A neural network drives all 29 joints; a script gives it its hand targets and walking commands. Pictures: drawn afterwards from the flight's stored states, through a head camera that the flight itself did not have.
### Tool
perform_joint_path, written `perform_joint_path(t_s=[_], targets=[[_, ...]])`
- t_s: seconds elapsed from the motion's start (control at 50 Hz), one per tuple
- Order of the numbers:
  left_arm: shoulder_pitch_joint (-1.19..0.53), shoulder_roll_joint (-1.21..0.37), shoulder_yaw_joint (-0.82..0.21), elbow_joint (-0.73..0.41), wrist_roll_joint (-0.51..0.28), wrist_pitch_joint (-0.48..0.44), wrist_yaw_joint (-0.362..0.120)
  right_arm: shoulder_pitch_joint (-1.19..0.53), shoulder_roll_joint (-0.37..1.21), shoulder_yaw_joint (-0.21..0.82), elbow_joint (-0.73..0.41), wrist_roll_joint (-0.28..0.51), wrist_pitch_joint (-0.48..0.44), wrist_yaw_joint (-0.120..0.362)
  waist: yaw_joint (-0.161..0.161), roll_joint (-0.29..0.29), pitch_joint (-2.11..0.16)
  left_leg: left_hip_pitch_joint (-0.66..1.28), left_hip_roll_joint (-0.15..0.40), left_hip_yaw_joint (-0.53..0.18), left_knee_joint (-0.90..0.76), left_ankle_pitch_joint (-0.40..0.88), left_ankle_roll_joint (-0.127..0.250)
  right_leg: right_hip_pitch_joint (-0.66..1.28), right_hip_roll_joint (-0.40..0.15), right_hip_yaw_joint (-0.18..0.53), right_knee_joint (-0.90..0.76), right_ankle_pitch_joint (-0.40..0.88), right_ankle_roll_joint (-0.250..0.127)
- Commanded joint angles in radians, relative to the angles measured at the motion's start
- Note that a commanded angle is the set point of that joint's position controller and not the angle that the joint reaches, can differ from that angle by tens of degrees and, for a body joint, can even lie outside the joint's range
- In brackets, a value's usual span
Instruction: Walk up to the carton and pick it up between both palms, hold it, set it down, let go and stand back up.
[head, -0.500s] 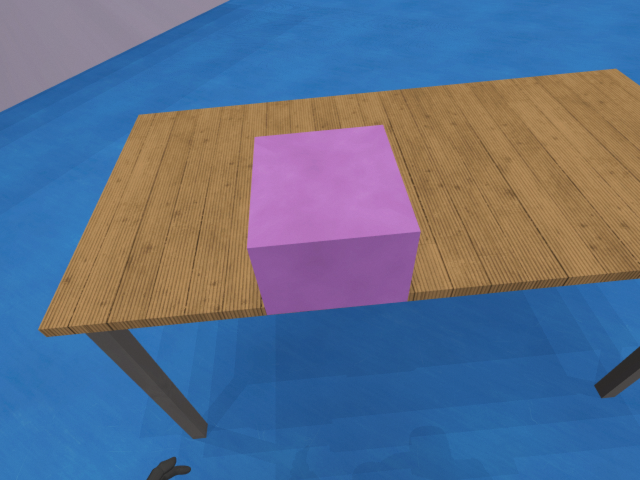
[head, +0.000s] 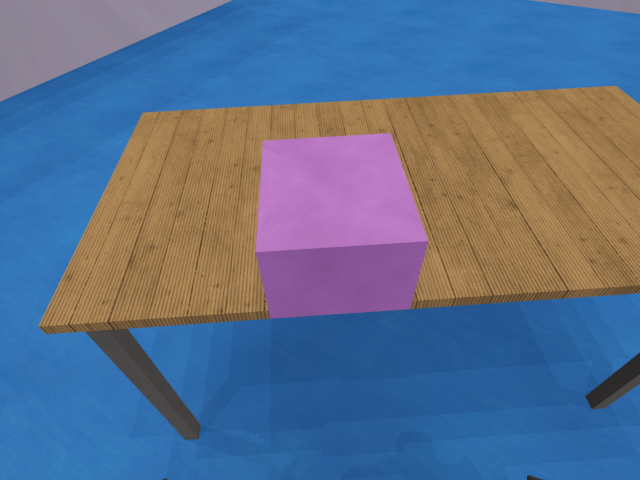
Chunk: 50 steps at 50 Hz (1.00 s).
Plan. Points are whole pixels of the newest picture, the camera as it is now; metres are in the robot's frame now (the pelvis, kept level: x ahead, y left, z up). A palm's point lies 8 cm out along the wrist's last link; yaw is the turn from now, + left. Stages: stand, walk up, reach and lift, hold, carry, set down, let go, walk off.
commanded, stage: walk up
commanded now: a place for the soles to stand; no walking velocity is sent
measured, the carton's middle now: (333, 221) +0.53 +0.00 +0.02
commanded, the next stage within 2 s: stand in 1.50 s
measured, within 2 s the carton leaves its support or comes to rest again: neither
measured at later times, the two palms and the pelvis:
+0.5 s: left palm out of the picture +0.15 +0.27 -0.10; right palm out of the picture +0.12 -0.25 -0.11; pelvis +0.05 +0.01 -0.01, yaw -1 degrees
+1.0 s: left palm out of the picture +0.16 +0.32 -0.11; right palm out of the picture +0.16 -0.21 -0.09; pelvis +0.06 +0.05 -0.01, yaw -4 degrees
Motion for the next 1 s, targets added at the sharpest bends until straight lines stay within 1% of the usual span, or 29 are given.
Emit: perform_joint_path(t_s=[0.0, 0.02, 0.04, 0.06, 0.08, 0.16, 0.22, 0.24, 0.32, 0.36, 0.42, 0.5, 0.56, 0.6, 0.64, 0.66, 0.68, 0.7, 0.72, 0.74, 0.78, 0.82, 0.84, 0.86, 0.88, 0.9, 0.92, 0.94, 0.98], targets=[[-0.007, 0.135, 0.043, -0.080, 0.001, -0.020, 0.005, 0.013, -0.137, -0.044, -0.067, 0.000, -0.017, -0.006, -0.004, 0.007, -0.031, -0.010, 0.084, -0.109, -0.112, -0.041, 0.055, 0.000, -0.074, 0.121, -0.108, -0.017, -0.038], [-0.005, 0.135, 0.044, -0.079, 0.002, -0.021, 0.005, 0.014, -0.137, -0.044, -0.067, -0.001, -0.017, -0.006, -0.004, 0.005, -0.031, -0.011, 0.084, -0.108, -0.112, -0.042, 0.056, -0.001, -0.073, 0.122, -0.107, -0.016, -0.037], [0.069, 0.123, 0.061, -0.080, 0.030, -0.025, 0.003, 0.082, -0.135, -0.060, -0.055, -0.031, -0.014, 0.001, -0.004, 0.023, -0.088, 0.006, 0.049, -0.083, -0.108, -0.328, 0.074, 0.019, -0.050, 0.115, -0.112, -0.326, -0.052], [0.068, 0.130, 0.069, -0.083, 0.037, -0.023, 0.003, 0.085, -0.134, -0.066, -0.059, -0.033, -0.010, 0.004, -0.007, 0.012, -0.026, -0.044, 0.046, -0.093, -0.111, -0.416, 0.079, -0.028, -0.047, 0.127, -0.115, -0.431, -0.054], [0.057, 0.130, 0.074, -0.091, 0.037, -0.023, 0.003, 0.084, -0.128, -0.068, -0.064, -0.033, -0.008, 0.005, -0.011, 0.004, 0.035, -0.076, 0.049, -0.103, -0.117, -0.419, 0.085, -0.064, -0.049, 0.135, -0.114, -0.438, -0.055], [0.057, 0.109, 0.070, -0.115, 0.028, -0.040, 0.008, 0.071, -0.127, -0.066, -0.073, -0.030, -0.026, 0.003, -0.011, 0.016, 0.025, -0.027, 0.066, -0.134, -0.117, -0.193, 0.094, -0.065, -0.035, 0.115, -0.074, -0.175, -0.042], [0.078, 0.098, 0.073, -0.128, 0.032, -0.038, 0.008, 0.069, -0.136, -0.071, -0.078, -0.029, -0.020, 0.003, -0.006, 0.033, 0.018, -0.076, 0.072, -0.158, -0.150, -0.358, 0.101, -0.043, -0.005, 0.106, -0.048, -0.275, -0.033], [0.082, 0.097, 0.073, -0.133, 0.030, -0.038, 0.009, 0.059, -0.131, -0.069, -0.081, -0.026, -0.018, 0.003, -0.001, 0.037, 0.050, -0.099, 0.071, -0.156, -0.144, -0.330, 0.101, -0.041, -0.009, 0.114, -0.045, -0.245, -0.036], [0.119, 0.137, 0.076, -0.136, 0.028, -0.049, 0.017, 0.082, -0.119, -0.058, -0.082, -0.032, -0.026, 0.001, -0.003, -0.028, -0.013, -0.028, 0.036, -0.087, -0.007, 0.046, 0.073, 0.027, -0.075, 0.193, -0.052, 0.060, -0.069], [0.133, 0.151, 0.075, -0.137, 0.027, -0.049, 0.021, 0.097, -0.116, -0.056, -0.083, -0.037, -0.027, -0.002, -0.007, -0.048, -0.087, 0.027, 0.031, -0.068, 0.046, 0.132, 0.060, 0.072, -0.105, 0.217, -0.037, 0.201, -0.093], [0.120, 0.141, 0.067, -0.149, 0.024, -0.040, 0.023, 0.102, -0.117, -0.056, -0.082, -0.034, -0.025, -0.004, -0.011, -0.043, -0.108, 0.073, 0.042, -0.070, 0.051, 0.211, 0.063, 0.076, -0.093, 0.181, 0.017, 0.312, -0.092], [0.088, 0.106, 0.058, -0.172, 0.024, -0.028, 0.026, 0.113, -0.146, -0.070, -0.084, -0.023, -0.017, -0.005, -0.026, 0.029, -0.072, 0.112, 0.076, -0.105, 0.018, 0.302, 0.103, 0.006, -0.025, 0.095, 0.121, 0.265, -0.050], [0.063, 0.085, 0.058, -0.192, 0.028, -0.022, 0.029, 0.102, -0.168, -0.077, -0.095, -0.020, -0.005, -0.005, -0.033, 0.083, -0.021, 0.097, 0.150, -0.162, -0.029, 0.297, 0.162, -0.044, 0.017, 0.035, 0.183, 0.143, -0.025], [0.070, 0.084, 0.062, -0.196, 0.027, -0.026, 0.029, 0.066, -0.164, -0.072, -0.106, -0.020, 0.003, -0.005, -0.017, 0.079, -0.003, 0.048, 0.150, -0.145, -0.017, 0.291, 0.159, -0.004, 0.012, 0.035, 0.133, 0.124, -0.032], [0.097, 0.110, 0.073, -0.191, 0.028, -0.036, 0.027, 0.033, -0.149, -0.064, -0.119, -0.021, 0.005, -0.003, 0.004, 0.035, -0.031, -0.015, 0.083, -0.075, 0.073, 0.270, 0.104, 0.098, -0.030, 0.112, 0.076, 0.248, -0.065], [0.139, 0.136, 0.086, -0.178, 0.028, -0.041, 0.027, 0.010, -0.133, -0.061, -0.129, -0.024, 0.001, 0.000, 0.028, -0.001, -0.094, -0.052, 0.041, -0.024, 0.179, 0.261, 0.062, 0.193, -0.083, 0.172, 0.050, 0.338, -0.098], [0.182, 0.182, 0.101, -0.169, 0.031, -0.042, 0.029, -0.002, -0.104, -0.048, -0.149, -0.033, 0.000, 0.002, 0.050, -0.069, -0.124, -0.128, -0.001, 0.005, 0.296, 0.170, 0.021, 0.272, -0.178, 0.311, -0.008, 0.407, -0.173], [0.186, 0.214, 0.113, -0.163, 0.029, -0.036, 0.034, -0.005, -0.076, -0.044, -0.158, -0.040, 0.005, 0.000, 0.057, -0.128, -0.106, -0.172, -0.027, 0.010, 0.324, -0.101, 0.006, 0.272, -0.268, 0.407, -0.051, 0.447, -0.259], [0.182, 0.212, 0.113, -0.157, 0.030, -0.030, 0.040, -0.038, -0.063, -0.045, -0.167, -0.043, 0.010, -0.002, 0.064, -0.160, -0.052, -0.243, -0.026, -0.012, 0.341, -0.375, 0.006, 0.251, -0.317, 0.464, -0.095, 0.437, -0.301], [0.166, 0.199, 0.109, -0.154, 0.035, -0.020, 0.044, -0.064, -0.054, -0.047, -0.174, -0.041, 0.012, -0.005, 0.067, -0.151, 0.013, -0.294, 0.002, -0.036, 0.349, -0.448, 0.002, 0.219, -0.333, 0.462, -0.120, 0.405, -0.307], [0.130, 0.190, 0.104, -0.154, 0.047, -0.008, 0.055, -0.037, -0.049, -0.055, -0.169, -0.033, -0.001, 0.003, 0.056, -0.127, 0.040, -0.270, 0.014, -0.036, 0.235, -0.349, -0.003, 0.208, -0.269, 0.364, -0.099, 0.439, -0.240], [-0.015, 0.171, 0.084, -0.168, 0.031, -0.006, 0.048, 0.056, -0.048, -0.064, -0.130, -0.026, -0.018, 0.004, -0.025, -0.126, -0.033, 0.011, -0.006, 0.010, 0.009, -0.001, 0.008, 0.068, -0.141, 0.178, -0.010, 0.492, -0.124], [-0.056, 0.160, 0.074, -0.165, 0.020, -0.005, 0.038, 0.111, -0.055, -0.071, -0.100, -0.029, -0.027, 0.004, -0.059, -0.104, -0.082, 0.145, -0.029, 0.039, -0.074, 0.216, 0.019, 0.010, -0.098, 0.123, 0.052, 0.388, -0.078], [-0.023, 0.121, 0.061, -0.163, 0.012, -0.008, 0.028, 0.143, -0.095, -0.084, -0.084, -0.039, -0.031, 0.000, -0.066, -0.047, -0.134, 0.263, 0.009, -0.011, -0.058, 0.306, 0.048, -0.069, -0.063, 0.087, 0.114, 0.218, -0.037], [0.043, 0.055, 0.041, -0.169, 0.003, -0.010, 0.022, 0.122, -0.152, -0.094, -0.097, -0.050, -0.030, -0.008, -0.046, 0.083, -0.165, 0.289, 0.165, -0.204, -0.102, 0.232, 0.103, -0.149, -0.002, 0.039, 0.191, -0.062, 0.007], [0.086, 0.055, 0.048, -0.159, 0.004, 0.009, 0.033, 0.059, -0.211, -0.108, -0.124, -0.032, -0.014, -0.018, -0.036, 0.119, -0.122, 0.058, 0.327, -0.358, -0.208, -0.054, 0.212, -0.048, 0.023, 0.011, 0.257, -0.430, 0.025], [0.081, 0.079, 0.060, -0.148, 0.017, 0.025, 0.038, 0.008, -0.190, -0.102, -0.131, -0.024, -0.005, -0.022, -0.020, 0.111, -0.023, -0.084, 0.343, -0.400, -0.255, -0.195, 0.254, -0.028, -0.006, 0.059, 0.328, -0.436, 0.025], [0.068, 0.086, 0.064, -0.142, 0.018, 0.025, 0.034, -0.013, -0.143, -0.084, -0.131, -0.019, -0.003, -0.024, -0.023, 0.099, 0.067, -0.089, 0.293, -0.342, -0.250, -0.134, 0.239, -0.086, -0.015, 0.067, 0.314, -0.393, 0.025], [0.108, 0.076, 0.062, -0.118, 0.019, 0.010, 0.032, -0.012, -0.147, -0.074, -0.125, -0.025, -0.003, -0.029, -0.004, 0.144, 0.061, -0.055, 0.250, -0.274, -0.195, 0.060, 0.210, -0.084, -0.032, 0.055, 0.234, -0.322, 0.023]])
